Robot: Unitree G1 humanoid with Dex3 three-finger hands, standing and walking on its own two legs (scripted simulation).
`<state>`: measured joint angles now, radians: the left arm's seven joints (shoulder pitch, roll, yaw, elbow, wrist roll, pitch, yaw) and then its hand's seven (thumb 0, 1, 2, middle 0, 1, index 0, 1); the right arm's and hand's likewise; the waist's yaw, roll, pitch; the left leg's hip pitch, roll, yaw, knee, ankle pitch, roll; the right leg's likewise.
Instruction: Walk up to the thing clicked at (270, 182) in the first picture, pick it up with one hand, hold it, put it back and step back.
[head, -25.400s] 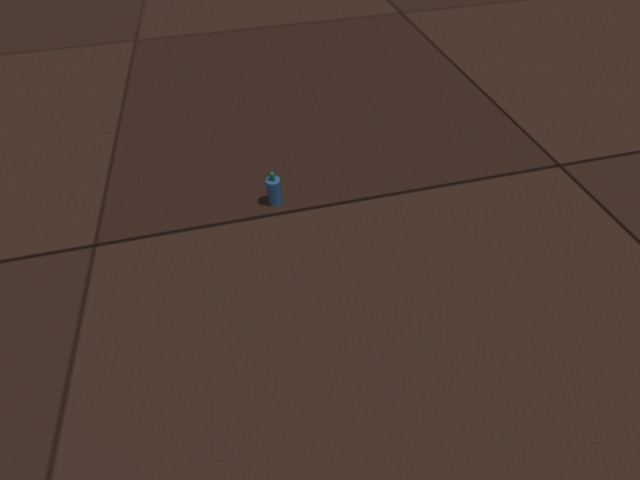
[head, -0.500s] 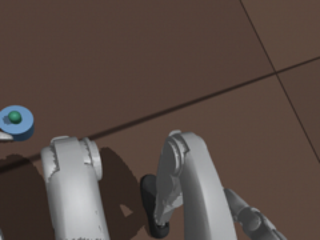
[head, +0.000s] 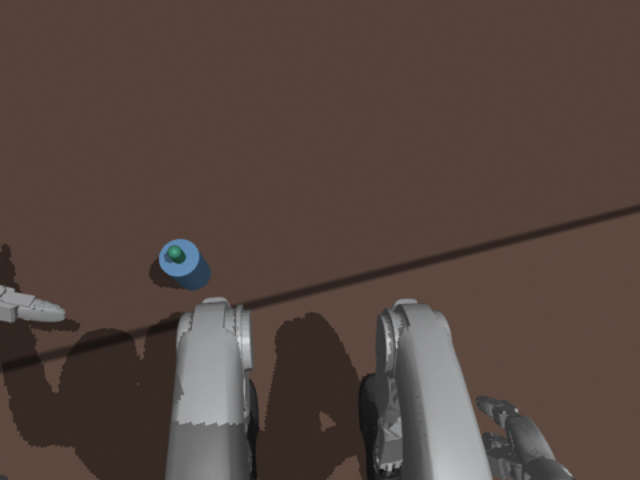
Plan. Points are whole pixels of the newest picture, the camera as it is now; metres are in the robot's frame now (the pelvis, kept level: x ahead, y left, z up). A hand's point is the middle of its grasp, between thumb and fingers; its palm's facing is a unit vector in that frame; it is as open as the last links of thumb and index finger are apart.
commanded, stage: home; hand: left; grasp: from the side
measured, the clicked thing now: (184, 263) +0.42 +0.25 -0.30
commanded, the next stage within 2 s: none
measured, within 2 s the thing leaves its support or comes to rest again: neither
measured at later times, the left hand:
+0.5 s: hand out of the picture +0.27 +0.26 +0.14, palm faces +0.25 -0.88 -0.41, open 17.3 cm
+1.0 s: hand out of the picture +0.24 +0.21 +0.28, palm faces +0.24 -0.92 -0.30, open 17.6 cm
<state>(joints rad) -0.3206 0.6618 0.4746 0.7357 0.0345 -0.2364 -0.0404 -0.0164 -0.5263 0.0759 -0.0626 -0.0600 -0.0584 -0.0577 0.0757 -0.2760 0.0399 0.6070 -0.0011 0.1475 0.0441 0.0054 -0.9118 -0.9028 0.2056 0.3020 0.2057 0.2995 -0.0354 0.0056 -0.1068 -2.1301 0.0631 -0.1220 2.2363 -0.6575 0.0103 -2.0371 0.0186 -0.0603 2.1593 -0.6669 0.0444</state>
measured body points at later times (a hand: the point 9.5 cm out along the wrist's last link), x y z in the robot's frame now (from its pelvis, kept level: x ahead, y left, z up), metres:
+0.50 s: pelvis +0.06 -0.01 +0.23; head +0.17 +0.02 +0.67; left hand +0.25 +0.31 +0.16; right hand +0.26 -0.25 +0.14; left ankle +0.09 +0.13 -0.35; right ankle +0.10 -0.13 -0.35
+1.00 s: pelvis +0.10 +0.01 +0.33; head +0.11 +0.01 +0.78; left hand +0.22 +0.26 +0.30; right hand +0.29 -0.20 +0.26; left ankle +0.09 +0.13 -0.35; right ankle +0.10 -0.13 -0.35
